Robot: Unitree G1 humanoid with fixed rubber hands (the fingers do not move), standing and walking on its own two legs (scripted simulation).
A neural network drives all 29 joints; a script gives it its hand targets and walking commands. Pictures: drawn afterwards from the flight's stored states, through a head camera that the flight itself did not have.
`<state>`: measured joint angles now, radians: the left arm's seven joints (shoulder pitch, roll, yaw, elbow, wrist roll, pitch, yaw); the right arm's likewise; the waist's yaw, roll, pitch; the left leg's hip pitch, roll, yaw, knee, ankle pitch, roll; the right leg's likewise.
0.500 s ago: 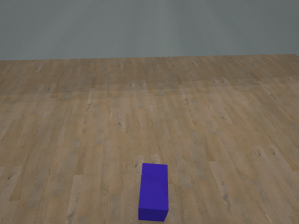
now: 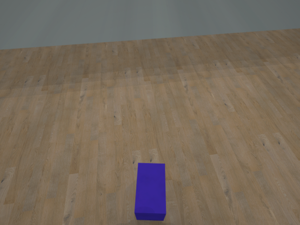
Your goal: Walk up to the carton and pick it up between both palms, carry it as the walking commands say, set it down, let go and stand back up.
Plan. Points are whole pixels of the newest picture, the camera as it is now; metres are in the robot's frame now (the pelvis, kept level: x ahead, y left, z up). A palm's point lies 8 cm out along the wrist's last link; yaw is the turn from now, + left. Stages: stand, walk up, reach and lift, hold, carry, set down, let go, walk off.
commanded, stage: walk up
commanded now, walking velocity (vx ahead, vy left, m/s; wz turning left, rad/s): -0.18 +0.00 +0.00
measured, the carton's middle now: (150, 191) +0.39 +0.02 -0.65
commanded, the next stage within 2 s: stand in 0.92 s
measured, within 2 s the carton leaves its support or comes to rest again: neither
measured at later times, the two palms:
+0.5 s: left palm out of the picture +0.01 +0.24 -0.11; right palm out of the picture +0.02 -0.25 -0.13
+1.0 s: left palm out of the picture +0.01 +0.25 -0.12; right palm out of the picture +0.02 -0.23 -0.11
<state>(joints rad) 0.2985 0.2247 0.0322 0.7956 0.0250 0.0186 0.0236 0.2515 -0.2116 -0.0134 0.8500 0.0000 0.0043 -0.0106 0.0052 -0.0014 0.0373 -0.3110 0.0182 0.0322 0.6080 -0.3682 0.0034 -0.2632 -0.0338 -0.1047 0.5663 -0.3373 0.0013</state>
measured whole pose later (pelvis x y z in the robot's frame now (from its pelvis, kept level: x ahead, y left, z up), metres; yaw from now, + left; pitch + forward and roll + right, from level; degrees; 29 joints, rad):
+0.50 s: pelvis -0.04 -0.02 +0.00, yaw +0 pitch +0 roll +1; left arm 0.28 0.21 0.03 0.80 0.02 0.03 0.03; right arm 0.23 -0.21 -0.01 0.85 0.00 0.05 -0.02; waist 0.01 0.01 0.08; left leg -0.37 0.00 0.04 0.84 -0.45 0.02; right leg -0.22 -0.02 -0.10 0.57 -0.35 -0.05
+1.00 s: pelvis -0.06 +0.01 +0.00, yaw +1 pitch -1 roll +0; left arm 0.27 0.21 0.03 0.80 0.02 0.03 0.01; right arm 0.24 -0.20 -0.01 0.86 0.00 0.02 0.00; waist 0.01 -0.04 0.02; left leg -0.18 -0.02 0.03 0.53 -0.34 0.03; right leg -0.21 -0.03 -0.11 0.54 -0.31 -0.01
